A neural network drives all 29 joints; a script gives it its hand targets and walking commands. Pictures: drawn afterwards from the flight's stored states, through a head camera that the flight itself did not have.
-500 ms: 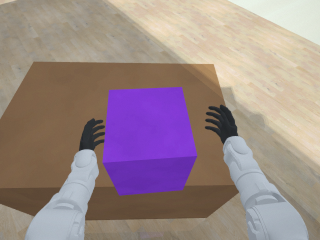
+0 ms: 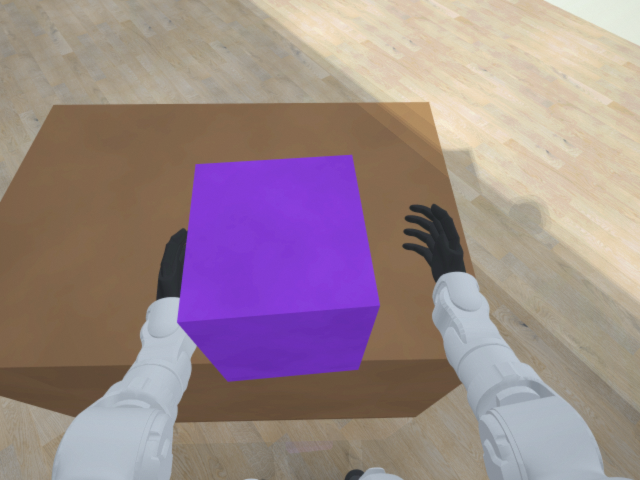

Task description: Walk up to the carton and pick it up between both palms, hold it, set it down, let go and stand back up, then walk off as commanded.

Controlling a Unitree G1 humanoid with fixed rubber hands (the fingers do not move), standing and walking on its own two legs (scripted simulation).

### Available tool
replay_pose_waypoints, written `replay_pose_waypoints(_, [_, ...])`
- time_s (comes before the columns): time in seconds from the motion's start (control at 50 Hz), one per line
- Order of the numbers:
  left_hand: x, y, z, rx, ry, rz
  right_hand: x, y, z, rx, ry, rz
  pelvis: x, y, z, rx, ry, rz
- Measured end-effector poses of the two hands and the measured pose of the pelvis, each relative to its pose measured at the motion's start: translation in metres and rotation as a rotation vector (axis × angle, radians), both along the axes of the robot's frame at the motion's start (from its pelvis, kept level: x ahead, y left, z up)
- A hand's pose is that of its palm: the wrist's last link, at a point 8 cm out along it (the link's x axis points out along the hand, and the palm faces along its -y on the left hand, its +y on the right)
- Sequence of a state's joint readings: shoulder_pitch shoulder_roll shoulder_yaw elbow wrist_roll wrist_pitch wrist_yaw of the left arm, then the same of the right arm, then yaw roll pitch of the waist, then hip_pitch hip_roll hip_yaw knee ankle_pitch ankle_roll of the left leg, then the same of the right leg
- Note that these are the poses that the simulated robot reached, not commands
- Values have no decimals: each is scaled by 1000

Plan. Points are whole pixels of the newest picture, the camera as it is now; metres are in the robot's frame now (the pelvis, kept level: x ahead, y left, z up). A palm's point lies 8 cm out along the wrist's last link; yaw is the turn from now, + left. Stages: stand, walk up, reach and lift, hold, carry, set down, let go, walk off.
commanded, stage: reach and lift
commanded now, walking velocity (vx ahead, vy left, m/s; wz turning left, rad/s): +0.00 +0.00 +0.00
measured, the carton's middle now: (285, 277) +0.37 +0.06 -0.02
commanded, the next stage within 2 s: none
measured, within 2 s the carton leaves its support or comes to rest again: leaves its support in 1.58 s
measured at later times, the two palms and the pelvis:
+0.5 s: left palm (183, 287) +0.35 +0.20 -0.02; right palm (399, 261) +0.38 -0.09 +0.01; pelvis +0.00 +0.01 +0.00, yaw +0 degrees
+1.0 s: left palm (188, 289) +0.35 +0.19 -0.02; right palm (401, 263) +0.38 -0.10 +0.01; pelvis +0.00 +0.01 +0.00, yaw +0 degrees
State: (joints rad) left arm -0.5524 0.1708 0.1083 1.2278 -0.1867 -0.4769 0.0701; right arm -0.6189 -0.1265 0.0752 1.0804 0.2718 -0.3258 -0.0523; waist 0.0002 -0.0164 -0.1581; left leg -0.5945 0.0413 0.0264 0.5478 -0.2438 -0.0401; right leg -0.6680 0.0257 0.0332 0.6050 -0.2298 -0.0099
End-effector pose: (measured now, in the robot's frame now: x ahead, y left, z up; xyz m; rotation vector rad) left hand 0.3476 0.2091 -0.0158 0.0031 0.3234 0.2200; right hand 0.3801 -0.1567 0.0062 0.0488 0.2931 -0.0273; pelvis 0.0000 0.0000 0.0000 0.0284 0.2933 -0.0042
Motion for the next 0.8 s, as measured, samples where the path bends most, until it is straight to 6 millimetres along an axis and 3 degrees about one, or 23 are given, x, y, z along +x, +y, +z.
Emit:
replay_pose_waypoints(0.22, [1,-3,-2,-1,-8,9,1,48,1,53,-4,56,-2,3,-2,-3,17,1])
replay_pose_waypoints(0.34, [3,-5,-3,-1,-6,12,2,63,2,34,-5,77,0,7,-3,-8,19,2])
replay_pose_waypoints(0.8, [4,-16,-4,-15,-13,26,2,60,2,4,-17,23,0,9,-3,-11,20,2])
